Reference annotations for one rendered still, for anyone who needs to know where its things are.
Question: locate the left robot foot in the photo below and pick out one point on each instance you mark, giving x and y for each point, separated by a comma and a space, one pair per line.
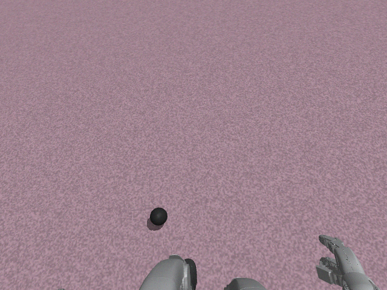
193, 273

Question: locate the right robot hand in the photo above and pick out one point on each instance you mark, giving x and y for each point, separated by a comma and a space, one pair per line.
331, 270

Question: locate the right robot arm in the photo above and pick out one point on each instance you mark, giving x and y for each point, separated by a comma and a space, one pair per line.
357, 281

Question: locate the ball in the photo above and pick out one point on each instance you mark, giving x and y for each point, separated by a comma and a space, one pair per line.
158, 216

